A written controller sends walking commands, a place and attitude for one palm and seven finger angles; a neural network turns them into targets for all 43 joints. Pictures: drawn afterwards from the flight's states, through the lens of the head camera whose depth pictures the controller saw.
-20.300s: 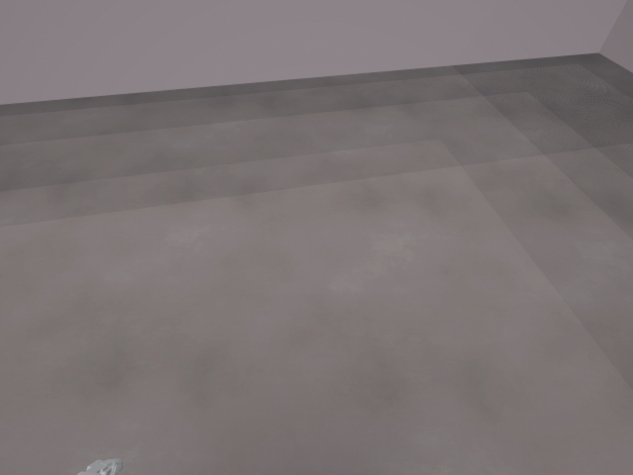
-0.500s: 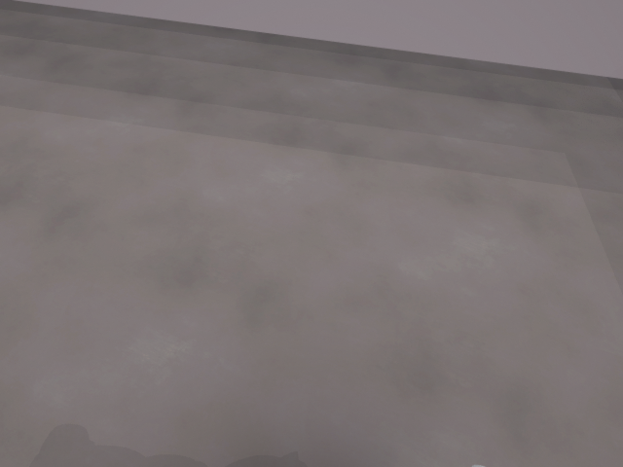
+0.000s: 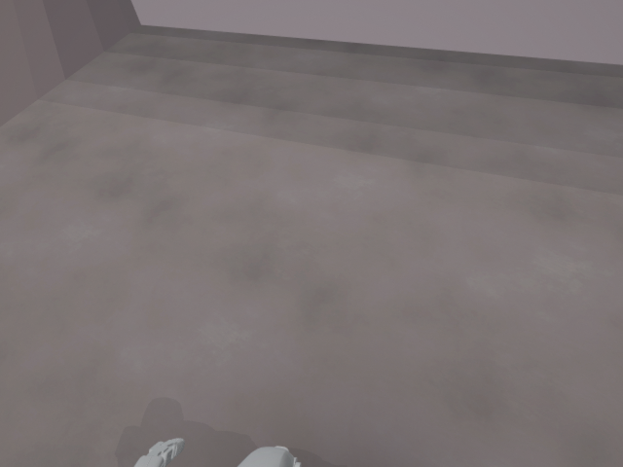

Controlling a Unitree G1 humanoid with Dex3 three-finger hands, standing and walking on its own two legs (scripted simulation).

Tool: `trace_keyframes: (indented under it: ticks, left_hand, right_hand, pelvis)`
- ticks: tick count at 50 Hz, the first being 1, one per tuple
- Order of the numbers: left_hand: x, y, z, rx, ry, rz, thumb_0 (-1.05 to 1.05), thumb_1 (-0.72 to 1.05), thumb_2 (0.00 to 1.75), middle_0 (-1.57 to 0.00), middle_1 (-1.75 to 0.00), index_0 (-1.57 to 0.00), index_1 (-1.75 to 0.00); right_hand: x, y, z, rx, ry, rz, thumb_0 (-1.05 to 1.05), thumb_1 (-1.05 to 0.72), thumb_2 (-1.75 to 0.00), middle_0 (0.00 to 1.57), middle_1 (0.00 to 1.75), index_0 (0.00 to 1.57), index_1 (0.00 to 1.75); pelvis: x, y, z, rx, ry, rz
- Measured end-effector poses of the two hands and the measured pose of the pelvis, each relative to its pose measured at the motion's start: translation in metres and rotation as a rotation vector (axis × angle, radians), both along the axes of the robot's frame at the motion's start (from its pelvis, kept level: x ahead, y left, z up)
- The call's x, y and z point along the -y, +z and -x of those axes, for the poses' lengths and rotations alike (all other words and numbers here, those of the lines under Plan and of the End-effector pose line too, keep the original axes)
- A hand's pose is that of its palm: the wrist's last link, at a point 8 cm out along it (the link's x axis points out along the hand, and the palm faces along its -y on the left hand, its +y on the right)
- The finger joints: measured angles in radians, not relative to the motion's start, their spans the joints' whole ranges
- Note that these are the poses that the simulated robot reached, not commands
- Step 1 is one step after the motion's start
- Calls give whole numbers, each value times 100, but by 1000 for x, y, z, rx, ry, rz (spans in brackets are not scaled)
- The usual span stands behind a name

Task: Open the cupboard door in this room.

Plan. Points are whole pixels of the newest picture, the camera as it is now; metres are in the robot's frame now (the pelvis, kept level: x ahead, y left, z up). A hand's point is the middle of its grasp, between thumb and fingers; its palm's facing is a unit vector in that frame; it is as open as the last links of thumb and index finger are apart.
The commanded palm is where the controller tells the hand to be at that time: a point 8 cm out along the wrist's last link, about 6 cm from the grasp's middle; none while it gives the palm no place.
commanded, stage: turn or walk to find it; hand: left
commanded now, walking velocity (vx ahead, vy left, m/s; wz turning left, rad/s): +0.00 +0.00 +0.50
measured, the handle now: out of the picture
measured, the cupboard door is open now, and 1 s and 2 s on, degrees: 0 0 0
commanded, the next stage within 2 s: none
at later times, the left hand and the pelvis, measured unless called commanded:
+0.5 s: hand out of the picture -0.05 +0.27 -0.18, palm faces +0.30 -0.92 -0.25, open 7.4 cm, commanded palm none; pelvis -0.03 +0.05 +0.00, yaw +15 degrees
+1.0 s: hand out of the picture -0.01 +0.21 -0.13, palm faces +0.46 -0.84 -0.29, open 7.4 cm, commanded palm none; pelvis -0.02 -0.01 +0.00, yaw +30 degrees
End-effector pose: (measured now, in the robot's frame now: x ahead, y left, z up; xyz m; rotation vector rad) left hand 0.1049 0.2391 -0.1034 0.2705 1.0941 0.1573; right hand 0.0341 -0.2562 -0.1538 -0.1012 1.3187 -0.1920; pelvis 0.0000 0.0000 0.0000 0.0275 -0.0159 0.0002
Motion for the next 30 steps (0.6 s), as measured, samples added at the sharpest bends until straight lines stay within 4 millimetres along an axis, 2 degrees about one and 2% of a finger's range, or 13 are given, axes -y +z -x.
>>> trace_keyframes:
  ticks: [7, 11, 15, 21, 24, 30]
  left_hand:
    - [5, -5, 51, -78, 107, 21, 1, 91, 90, -21, -30, -20, -30]
    - [-2, -12, 83, -119, 175, 41, 1, 91, 90, -21, -30, -20, -30]
    - [-19, -24, 120, -167, 248, 59, 1, 90, 90, -21, -30, -20, -30]
    - [-57, -49, 171, -243, 355, 77, 1, 91, 90, -21, -30, -20, -30]
    - [-69, -44, 178, -255, 387, 78, 1, 91, 90, -20, -29, -20, -30]
    - [-82, -29, 166, -162, 412, 72, 1, 91, 90, -20, -29, -19, -30]
  right_hand:
    - [7, 7, -5, -44, 79, 7, 1, -91, -90, 20, 30, 20, 30]
    - [-1, 11, -22, -52, 149, 24, 1, -91, -90, 20, 30, 20, 30]
    - [-20, 17, -52, -6, 233, 48, 1, -91, -90, 20, 30, 20, 30]
    - [-64, 28, -97, 139, 347, 85, 1, -91, -90, 20, 30, 20, 30]
    - [-79, 39, -104, 169, 379, 93, 1, -91, -90, 20, 30, 20, 30]
    - [-95, 46, -103, 155, 426, 77, 1, -90, -90, 20, 30, 20, 30]
  pelvis:
    - [6, 6, 3, 0, 80, -9]
    - [1, 5, 7, -4, 128, -8]
    - [-12, 2, 13, -9, 171, 4]
    - [-37, -10, 22, -4, 222, 22]
    - [-44, -3, 25, -2, 249, 42]
    - [-48, 8, 27, -6, 304, 50]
